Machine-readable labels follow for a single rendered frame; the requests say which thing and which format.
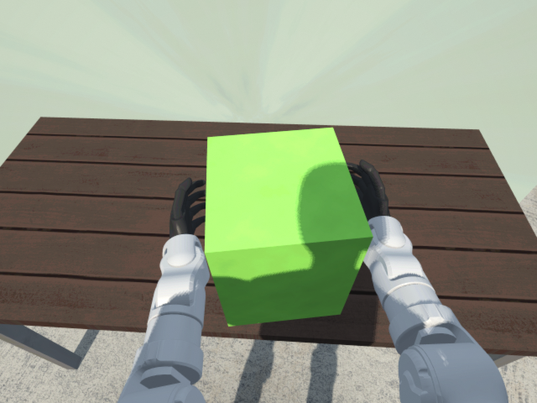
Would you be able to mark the carton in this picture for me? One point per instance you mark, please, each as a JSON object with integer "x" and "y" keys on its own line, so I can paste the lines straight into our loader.
{"x": 285, "y": 232}

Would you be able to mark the robot left upper arm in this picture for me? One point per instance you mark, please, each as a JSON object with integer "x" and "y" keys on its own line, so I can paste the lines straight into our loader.
{"x": 175, "y": 393}

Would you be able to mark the right robot forearm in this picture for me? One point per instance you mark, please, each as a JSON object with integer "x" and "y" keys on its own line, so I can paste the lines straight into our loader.
{"x": 414, "y": 311}

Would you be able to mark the table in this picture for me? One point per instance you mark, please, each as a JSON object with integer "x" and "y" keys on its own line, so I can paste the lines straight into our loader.
{"x": 85, "y": 205}

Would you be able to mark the robot right hand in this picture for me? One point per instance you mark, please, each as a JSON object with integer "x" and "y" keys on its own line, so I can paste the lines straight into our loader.
{"x": 372, "y": 191}

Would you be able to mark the robot right upper arm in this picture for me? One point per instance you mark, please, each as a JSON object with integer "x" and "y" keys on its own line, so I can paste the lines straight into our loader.
{"x": 448, "y": 373}

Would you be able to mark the left robot forearm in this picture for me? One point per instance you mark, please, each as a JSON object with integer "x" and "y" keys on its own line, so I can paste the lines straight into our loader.
{"x": 171, "y": 352}

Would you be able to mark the robot left hand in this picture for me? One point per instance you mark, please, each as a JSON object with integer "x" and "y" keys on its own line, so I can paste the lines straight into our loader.
{"x": 181, "y": 214}

